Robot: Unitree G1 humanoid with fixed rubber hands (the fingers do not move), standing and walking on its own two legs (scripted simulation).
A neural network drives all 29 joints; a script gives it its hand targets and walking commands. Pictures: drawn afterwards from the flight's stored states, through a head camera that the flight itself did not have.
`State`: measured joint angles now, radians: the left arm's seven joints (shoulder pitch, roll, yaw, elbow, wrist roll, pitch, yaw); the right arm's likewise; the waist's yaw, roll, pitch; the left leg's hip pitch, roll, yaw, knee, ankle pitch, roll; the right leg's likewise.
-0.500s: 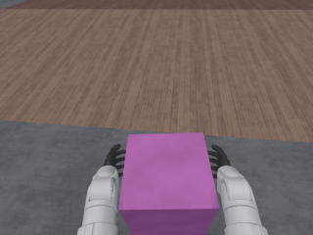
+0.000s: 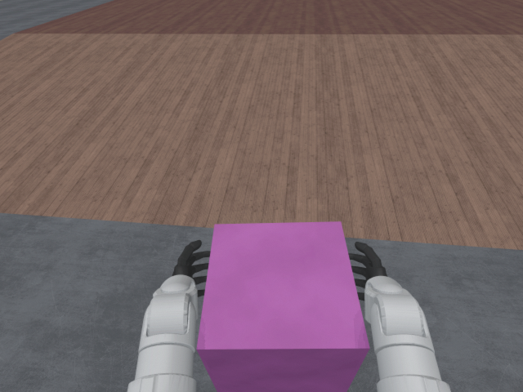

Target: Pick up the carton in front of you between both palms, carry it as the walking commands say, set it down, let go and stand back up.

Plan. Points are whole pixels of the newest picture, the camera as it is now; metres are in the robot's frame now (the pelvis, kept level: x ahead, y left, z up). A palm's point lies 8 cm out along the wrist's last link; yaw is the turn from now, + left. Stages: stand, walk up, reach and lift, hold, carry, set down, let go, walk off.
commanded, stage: hold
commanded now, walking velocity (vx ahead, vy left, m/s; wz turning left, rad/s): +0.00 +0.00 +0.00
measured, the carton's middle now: (279, 314) +0.28 +0.00 -0.03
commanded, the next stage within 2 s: carry in 1.12 s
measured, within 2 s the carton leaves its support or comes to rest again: neither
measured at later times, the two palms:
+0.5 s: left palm (184, 285) +0.29 +0.15 +0.05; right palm (375, 286) +0.28 -0.15 +0.05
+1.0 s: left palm (184, 285) +0.29 +0.15 +0.05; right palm (375, 287) +0.28 -0.15 +0.05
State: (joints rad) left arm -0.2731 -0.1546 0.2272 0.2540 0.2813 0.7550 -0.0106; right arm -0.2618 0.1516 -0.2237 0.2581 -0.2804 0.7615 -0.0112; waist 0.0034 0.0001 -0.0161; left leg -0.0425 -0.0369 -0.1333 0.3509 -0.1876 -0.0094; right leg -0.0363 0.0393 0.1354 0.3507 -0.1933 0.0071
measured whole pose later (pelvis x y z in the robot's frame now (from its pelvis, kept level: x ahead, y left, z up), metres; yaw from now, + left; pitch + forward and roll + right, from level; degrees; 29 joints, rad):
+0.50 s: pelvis -0.01 +0.00 +0.00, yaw +0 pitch -7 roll +0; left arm -0.31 -0.16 0.26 0.27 0.30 0.75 -0.02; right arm -0.29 0.16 -0.25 0.28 -0.30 0.75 0.00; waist 0.01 0.00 0.00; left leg -0.06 -0.04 -0.13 0.37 -0.19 -0.01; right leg -0.05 0.04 0.13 0.37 -0.20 0.01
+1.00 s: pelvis +0.00 +0.00 +0.00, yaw +0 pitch -7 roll +0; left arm -0.28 -0.16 0.23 0.24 0.29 0.76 -0.01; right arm -0.26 0.15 -0.22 0.25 -0.28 0.77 -0.01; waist 0.01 0.00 0.00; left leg -0.04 -0.03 -0.12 0.35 -0.19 -0.01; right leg -0.04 0.04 0.13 0.35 -0.19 0.01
